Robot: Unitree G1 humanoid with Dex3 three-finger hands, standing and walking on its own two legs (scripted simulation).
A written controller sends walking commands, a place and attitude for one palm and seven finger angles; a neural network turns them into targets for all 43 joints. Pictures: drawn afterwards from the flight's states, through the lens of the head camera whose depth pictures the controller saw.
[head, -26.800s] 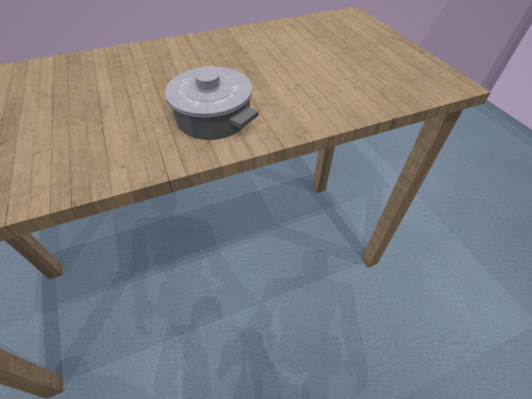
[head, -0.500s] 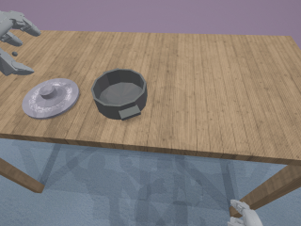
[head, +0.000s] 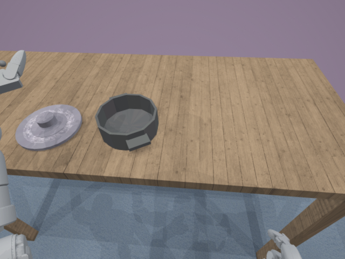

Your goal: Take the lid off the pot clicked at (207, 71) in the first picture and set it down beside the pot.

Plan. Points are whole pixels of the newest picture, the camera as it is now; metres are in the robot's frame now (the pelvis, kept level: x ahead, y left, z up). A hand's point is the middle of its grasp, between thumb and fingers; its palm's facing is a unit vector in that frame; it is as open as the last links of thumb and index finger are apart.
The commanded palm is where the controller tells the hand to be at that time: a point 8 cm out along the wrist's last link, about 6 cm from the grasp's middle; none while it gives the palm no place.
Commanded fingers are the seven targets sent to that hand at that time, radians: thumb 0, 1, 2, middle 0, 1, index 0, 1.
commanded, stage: draw the hand back to the body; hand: left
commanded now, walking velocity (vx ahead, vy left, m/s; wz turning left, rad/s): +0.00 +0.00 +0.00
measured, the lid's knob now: (46, 119) +0.41 +0.38 +0.10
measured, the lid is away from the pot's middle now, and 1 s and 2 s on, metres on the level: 0.22 0.22 0.22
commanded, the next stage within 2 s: step back with the hand held close in 1.22 s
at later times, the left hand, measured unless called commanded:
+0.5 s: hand out of the picture +0.25 +0.28 +0.30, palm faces +0.54 -0.82 -0.18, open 7.6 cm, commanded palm +0.19 +0.31 +0.29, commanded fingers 0.00 0.90 0.90 -0.20 -0.30 -0.20 -0.30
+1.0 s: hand out of the picture +0.17 +0.25 +0.29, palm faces +0.50 -0.82 -0.26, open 7.4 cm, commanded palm +0.11 +0.30 +0.28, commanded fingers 0.00 0.90 0.90 -0.20 -0.30 -0.20 -0.30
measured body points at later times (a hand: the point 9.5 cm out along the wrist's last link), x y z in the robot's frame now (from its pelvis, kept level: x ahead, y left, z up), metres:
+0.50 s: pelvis -0.02 +0.00 +0.00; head -0.03 -0.02 +0.45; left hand +0.21 +0.32 +0.31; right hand +0.19 -0.21 -0.09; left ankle -0.03 +0.12 -0.75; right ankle -0.04 -0.12 -0.75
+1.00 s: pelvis -0.03 +0.01 +0.00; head -0.06 +0.00 +0.45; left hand +0.14 +0.30 +0.30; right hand +0.19 -0.19 -0.08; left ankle -0.03 +0.12 -0.75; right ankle -0.04 -0.12 -0.75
